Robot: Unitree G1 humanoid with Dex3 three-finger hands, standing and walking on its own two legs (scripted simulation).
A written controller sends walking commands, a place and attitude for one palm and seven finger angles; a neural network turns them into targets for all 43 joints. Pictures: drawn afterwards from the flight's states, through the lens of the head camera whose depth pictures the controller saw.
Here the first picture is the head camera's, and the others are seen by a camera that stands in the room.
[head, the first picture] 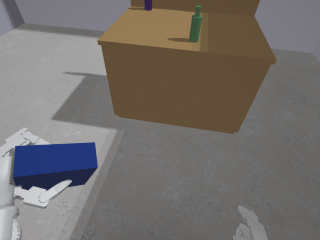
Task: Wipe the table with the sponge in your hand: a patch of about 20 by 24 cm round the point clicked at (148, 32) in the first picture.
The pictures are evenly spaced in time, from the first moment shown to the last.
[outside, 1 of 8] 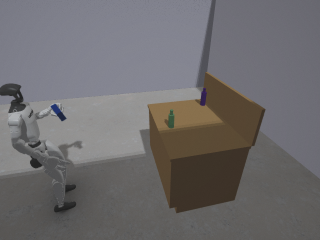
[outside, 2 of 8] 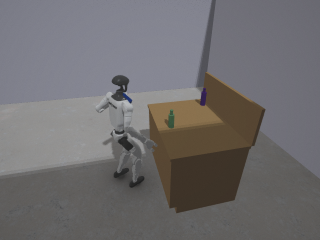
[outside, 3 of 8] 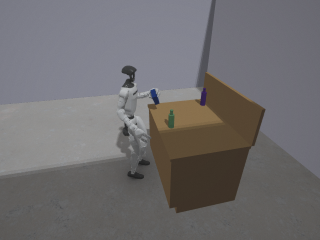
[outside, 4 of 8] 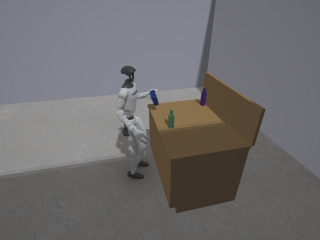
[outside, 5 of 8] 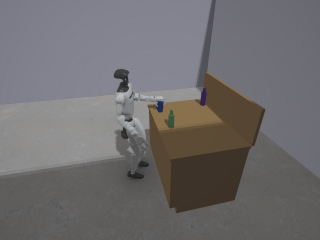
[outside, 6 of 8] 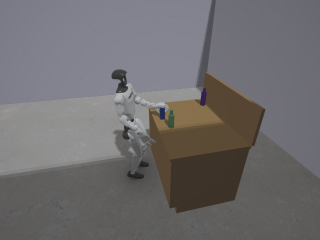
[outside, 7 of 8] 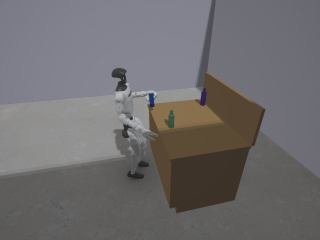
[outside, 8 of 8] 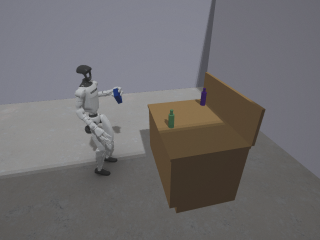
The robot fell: no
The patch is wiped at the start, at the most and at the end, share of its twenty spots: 0.00 1.00 1.00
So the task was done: yes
